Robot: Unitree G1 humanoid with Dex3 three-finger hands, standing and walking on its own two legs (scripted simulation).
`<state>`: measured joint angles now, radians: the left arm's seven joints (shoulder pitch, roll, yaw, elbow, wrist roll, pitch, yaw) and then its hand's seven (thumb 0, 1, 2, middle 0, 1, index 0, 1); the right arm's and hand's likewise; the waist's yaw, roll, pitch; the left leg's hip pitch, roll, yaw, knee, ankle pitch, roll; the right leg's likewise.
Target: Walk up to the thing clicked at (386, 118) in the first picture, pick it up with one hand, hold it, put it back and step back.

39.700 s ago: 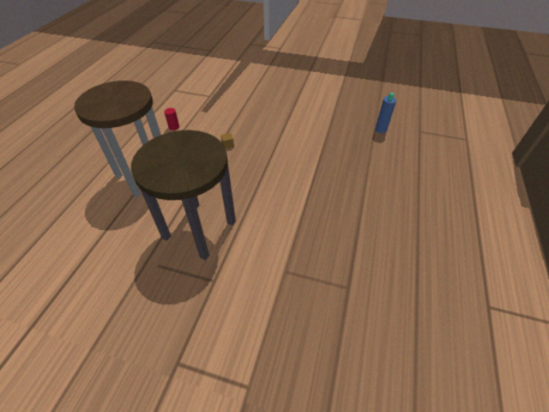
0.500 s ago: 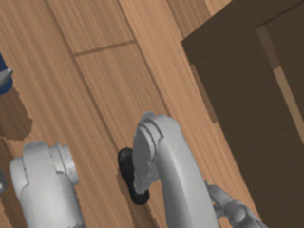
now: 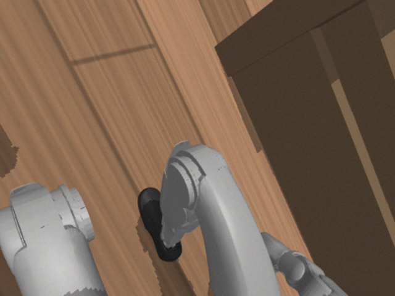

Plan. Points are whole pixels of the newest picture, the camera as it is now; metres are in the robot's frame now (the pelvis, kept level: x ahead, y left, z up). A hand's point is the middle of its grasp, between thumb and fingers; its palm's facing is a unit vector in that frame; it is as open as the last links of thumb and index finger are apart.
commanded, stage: lower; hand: left
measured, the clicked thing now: out of the picture +0.50 +0.25 -0.16
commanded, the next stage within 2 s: loosen in 0.16 s
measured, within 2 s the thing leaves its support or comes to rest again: rests again in 0.66 s
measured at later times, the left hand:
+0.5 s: hand out of the picture +0.50 +0.25 -0.17, palm faces +0.23 -0.97 -0.01, open 10.0 cm
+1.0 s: hand out of the picture +0.49 +0.25 -0.17, palm faces +0.22 -0.97 -0.01, open 14.5 cm
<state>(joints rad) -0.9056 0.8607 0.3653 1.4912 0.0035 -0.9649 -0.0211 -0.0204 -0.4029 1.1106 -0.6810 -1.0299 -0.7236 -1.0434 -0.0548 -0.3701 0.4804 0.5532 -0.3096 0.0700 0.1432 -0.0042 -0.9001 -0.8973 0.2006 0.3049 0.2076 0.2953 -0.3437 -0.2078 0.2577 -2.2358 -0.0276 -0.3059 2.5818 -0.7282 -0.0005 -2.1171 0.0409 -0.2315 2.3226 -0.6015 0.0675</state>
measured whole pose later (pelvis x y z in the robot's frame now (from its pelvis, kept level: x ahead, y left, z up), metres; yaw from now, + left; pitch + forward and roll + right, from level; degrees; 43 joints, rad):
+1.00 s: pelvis +0.00 +0.00 +0.00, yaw -1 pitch +19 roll -19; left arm -0.91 0.91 0.35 1.54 -0.03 -1.02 -0.02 -0.01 -0.47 0.29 -0.50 -0.42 -0.50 -0.41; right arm -0.10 -0.37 0.53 0.55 -0.33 0.07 0.13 -0.01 -0.92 -0.90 0.20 0.31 0.21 0.30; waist -0.35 -0.23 0.28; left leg -2.22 -0.03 -0.34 2.58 -0.73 0.00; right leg -2.09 0.05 -0.26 2.30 -0.59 0.07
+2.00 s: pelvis +0.02 +0.00 +0.14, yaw +9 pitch +34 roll -6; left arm -0.39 0.54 0.29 0.63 0.10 -0.10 -0.01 -0.01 -0.44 0.13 -0.08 -0.08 -0.07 -0.08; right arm 0.14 -0.26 0.05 0.53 0.04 0.22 0.03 0.00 -0.90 -0.90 0.20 0.31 0.21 0.30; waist -0.10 0.03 -0.15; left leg -1.97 0.01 -0.07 2.07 -0.70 0.02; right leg -1.95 0.01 -0.04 1.97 -0.62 0.04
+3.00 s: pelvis +0.09 +0.00 +0.41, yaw +14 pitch +8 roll -2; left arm 0.50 0.21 -0.02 -0.01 -0.01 0.24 0.14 -0.01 -0.52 0.07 -0.06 -0.07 -0.06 -0.06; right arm 0.27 -0.21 0.03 0.44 0.03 -0.09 -0.17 0.01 -0.89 -0.90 0.20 0.31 0.21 0.30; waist -0.02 0.03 -0.13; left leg -0.64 0.01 -0.04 0.99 -0.49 0.00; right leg -0.63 0.00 -0.03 0.93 -0.45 0.01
